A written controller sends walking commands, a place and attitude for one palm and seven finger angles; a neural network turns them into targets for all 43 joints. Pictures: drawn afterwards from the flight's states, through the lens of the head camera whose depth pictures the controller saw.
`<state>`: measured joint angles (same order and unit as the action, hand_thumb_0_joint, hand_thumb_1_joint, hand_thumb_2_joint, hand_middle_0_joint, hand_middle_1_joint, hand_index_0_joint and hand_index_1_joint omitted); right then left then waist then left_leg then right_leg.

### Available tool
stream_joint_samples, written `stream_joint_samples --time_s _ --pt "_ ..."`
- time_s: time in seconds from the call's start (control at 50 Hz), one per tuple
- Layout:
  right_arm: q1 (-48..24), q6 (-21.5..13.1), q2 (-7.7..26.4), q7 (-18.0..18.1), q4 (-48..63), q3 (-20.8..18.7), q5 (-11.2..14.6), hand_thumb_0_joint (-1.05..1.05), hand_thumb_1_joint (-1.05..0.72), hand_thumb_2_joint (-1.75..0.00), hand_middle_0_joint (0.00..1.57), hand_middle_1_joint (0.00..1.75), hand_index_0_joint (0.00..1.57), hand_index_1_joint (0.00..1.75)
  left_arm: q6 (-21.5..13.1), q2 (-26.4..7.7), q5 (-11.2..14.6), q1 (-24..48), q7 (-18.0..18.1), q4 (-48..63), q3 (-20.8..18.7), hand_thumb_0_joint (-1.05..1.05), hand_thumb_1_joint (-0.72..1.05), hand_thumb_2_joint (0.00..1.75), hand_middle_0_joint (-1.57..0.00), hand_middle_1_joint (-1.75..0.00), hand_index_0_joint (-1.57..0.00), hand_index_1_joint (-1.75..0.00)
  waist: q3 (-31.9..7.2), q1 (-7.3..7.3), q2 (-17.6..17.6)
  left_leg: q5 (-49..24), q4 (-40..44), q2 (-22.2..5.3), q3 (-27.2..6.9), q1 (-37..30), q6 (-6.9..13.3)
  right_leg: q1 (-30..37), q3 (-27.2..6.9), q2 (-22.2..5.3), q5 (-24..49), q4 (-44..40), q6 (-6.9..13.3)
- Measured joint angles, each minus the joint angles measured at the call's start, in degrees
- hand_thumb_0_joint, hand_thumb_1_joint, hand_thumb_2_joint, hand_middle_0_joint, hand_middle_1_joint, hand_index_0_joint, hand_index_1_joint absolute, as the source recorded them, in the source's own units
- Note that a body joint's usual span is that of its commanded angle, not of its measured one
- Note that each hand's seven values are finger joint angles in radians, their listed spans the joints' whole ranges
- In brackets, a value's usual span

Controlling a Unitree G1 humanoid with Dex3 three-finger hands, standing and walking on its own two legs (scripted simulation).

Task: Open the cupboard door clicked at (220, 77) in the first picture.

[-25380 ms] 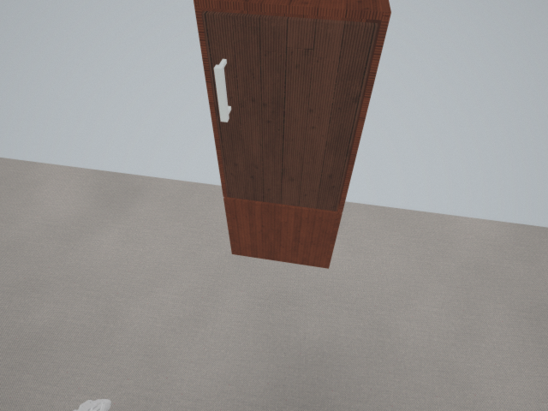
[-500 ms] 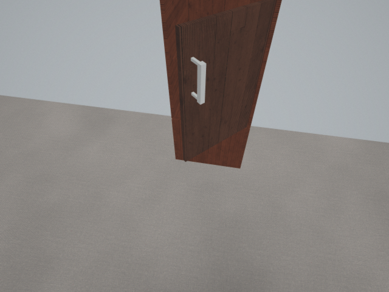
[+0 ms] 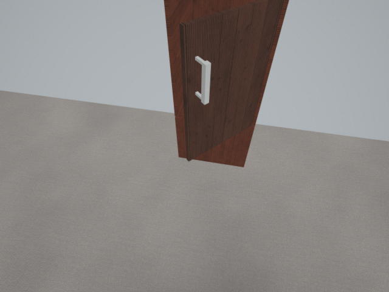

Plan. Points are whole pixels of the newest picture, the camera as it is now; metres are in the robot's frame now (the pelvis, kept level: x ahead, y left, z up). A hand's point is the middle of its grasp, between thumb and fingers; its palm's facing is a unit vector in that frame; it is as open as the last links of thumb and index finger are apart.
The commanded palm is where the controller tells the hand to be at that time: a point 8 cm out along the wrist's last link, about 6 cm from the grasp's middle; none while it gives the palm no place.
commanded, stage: look to check the result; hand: left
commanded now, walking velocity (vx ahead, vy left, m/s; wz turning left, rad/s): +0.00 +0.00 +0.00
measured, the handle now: (201, 81) +0.70 +0.02 +0.04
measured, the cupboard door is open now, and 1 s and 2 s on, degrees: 46 46 46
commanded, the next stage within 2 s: walk to a spot facing it in 0.14 s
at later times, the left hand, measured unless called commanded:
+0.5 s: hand out of the picture +0.09 +0.21 -0.17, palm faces -0.08 -0.95 -0.30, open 7.4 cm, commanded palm none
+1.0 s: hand out of the picture +0.11 +0.14 -0.17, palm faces -0.31 -0.92 -0.24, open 7.4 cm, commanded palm none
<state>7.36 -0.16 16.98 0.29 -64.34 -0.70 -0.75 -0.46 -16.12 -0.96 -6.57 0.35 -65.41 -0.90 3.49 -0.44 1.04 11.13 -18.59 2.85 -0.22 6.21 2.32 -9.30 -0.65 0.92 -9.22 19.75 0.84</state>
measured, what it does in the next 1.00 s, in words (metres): lifts its left foot, turning right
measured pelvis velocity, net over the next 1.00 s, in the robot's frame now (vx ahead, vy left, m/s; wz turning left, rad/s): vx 0.01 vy -0.03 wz -0.39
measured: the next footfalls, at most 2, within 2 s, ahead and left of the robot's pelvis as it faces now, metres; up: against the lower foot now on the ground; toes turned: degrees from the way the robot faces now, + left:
left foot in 1.08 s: +0.10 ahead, +0.11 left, +0.00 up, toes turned -27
right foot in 1.30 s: +0.02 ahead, -0.18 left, +0.00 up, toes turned -32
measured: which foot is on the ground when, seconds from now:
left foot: down 0.00-0.66, up 0.68-1.00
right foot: down 0.00-1.00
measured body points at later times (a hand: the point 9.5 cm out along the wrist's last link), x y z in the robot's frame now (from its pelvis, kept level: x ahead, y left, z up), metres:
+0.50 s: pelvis +0.01 -0.01 -0.01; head +0.05 -0.02 +0.44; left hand +0.10 +0.26 -0.15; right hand +0.07 -0.28 -0.16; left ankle -0.01 +0.09 -0.75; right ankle +0.02 -0.11 -0.75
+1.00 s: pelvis +0.01 -0.03 +0.00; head +0.08 -0.06 +0.44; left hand +0.13 +0.19 -0.15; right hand +0.04 -0.32 -0.14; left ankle +0.05 +0.13 -0.71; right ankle +0.01 -0.13 -0.75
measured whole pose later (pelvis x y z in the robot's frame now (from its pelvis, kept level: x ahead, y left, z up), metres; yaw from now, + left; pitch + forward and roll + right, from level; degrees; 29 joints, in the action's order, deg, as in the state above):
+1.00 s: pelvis +0.01 -0.03 +0.00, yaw -22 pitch +3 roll +3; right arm 3.7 2.3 12.2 1.6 -51.6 -3.6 0.4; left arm 3.0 -11.6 -1.9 -13.1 0.2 -54.3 -4.7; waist 6.4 1.9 -2.8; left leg 24.6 -44.4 0.0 -1.8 21.3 -2.8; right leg -17.7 -13.6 5.4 -10.1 26.1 2.2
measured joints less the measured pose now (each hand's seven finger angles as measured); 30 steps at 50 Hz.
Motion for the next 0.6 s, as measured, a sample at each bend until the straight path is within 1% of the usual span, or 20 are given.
stream_joint_samples --time_s 0.28,0.38,0.48,0.52,0.58,0.6 --pt "-1.1 -0.1 1.3 -0.1 0.0 0.2 0.1 0.00 -0.91 -0.89 0.20 0.30 0.20 0.30 -0.2 -1.1 0.0 1.6 -0.2 0.3 0.2 0.01 0.90 0.90 -0.20 -0.30 -0.20 -0.30 0.3 -0.11 -0.1 0.0 1.5 -0.1 -0.4 -1.0 -0.3 0.8 0.3 0.1 -0.5 -0.8 0.2" --pt "-1.4 0.2 1.0 0.4 0.9 -0.1 0.0 0.00 -0.91 -0.89 0.20 0.30 0.20 0.30 0.6 -1.0 0.1 1.3 0.2 1.3 -0.4 0.01 0.90 0.90 -0.20 -0.30 -0.20 -0.30 0.3 0.43 -0.1 1.2 -0.1 -0.7 0.8 -0.4 -0.5 -0.3 -0.8 0.7 -1.2 0.8 0.4" --pt "-0.6 1.2 -1.3 1.1 4.1 -0.7 -0.1 0.00 -0.91 -0.89 0.20 0.30 0.20 0.30 2.6 0.3 -0.1 -0.8 0.1 3.7 -1.0 0.01 0.90 0.90 -0.20 -0.30 -0.20 -0.30 0.8 0.69 -0.6 4.2 -4.5 -1.5 3.8 1.4 -0.7 -3.8 -3.5 1.9 -3.5 6.6 0.7" --pt "0.2 1.4 -2.4 1.2 5.5 -0.9 -0.3 0.00 -0.91 -0.89 0.20 0.30 0.20 0.30 3.4 0.9 -0.2 -1.5 -0.3 4.9 -1.3 0.01 0.90 0.90 -0.20 -0.30 -0.20 -0.30 1.3 0.81 -1.2 5.2 -6.2 -1.6 5.3 2.0 -0.7 -6.3 -4.2 2.0 -4.9 11.4 0.6" --pt "1.6 1.4 -3.5 1.5 6.8 -1.2 -0.7 0.00 -0.91 -0.89 0.20 0.30 0.20 0.30 4.5 2.3 -0.2 -2.1 -0.7 6.7 -1.9 0.01 0.91 0.90 -0.20 -0.30 -0.20 -0.30 2.6 0.93 -1.1 6.8 -8.5 -2.3 7.1 2.2 -0.9 -10.4 -2.4 1.3 -13.8 23.4 -0.1" --pt "2.1 1.4 -3.7 1.5 7.0 -1.3 -0.8 0.00 -0.91 -0.89 0.20 0.30 0.20 0.30 4.7 2.9 -0.3 -2.3 -0.9 7.3 -2.0 0.01 0.91 0.90 -0.20 -0.30 -0.20 -0.30 3.0 0.94 -0.7 7.3 -9.3 -2.8 7.4 2.3 -1.1 -10.9 -1.6 0.9 -15.3 24.9 -0.2"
